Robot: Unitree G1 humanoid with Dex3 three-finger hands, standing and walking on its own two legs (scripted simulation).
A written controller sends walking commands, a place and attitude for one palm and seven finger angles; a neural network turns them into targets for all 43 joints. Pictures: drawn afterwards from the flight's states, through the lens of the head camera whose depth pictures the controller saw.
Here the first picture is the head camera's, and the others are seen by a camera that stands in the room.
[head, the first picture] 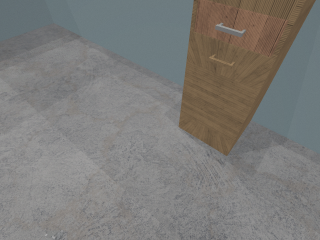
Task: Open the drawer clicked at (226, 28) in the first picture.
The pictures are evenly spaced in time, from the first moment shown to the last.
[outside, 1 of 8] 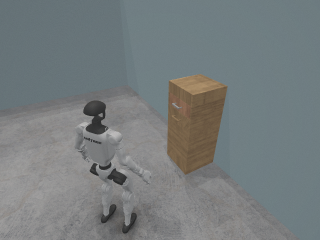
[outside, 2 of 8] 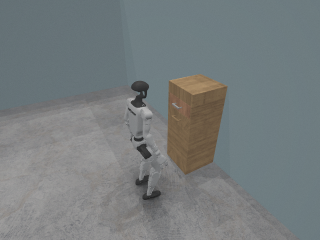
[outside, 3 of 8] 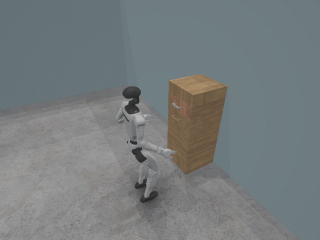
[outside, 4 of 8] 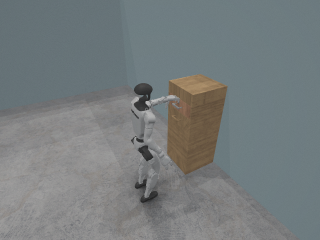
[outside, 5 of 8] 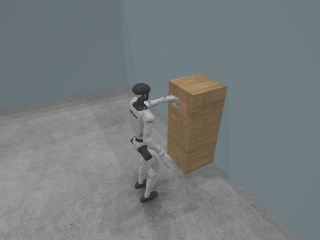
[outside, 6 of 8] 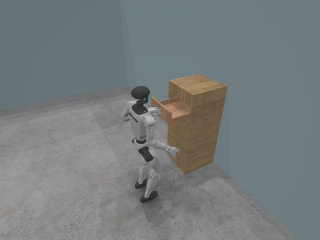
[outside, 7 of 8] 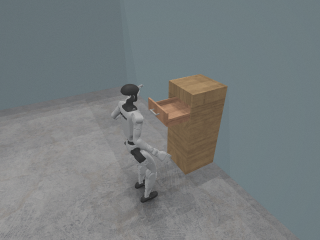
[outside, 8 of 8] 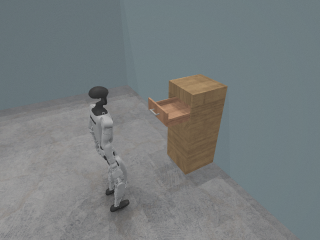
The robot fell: no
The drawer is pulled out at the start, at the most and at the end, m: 0.00 0.30 0.27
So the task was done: yes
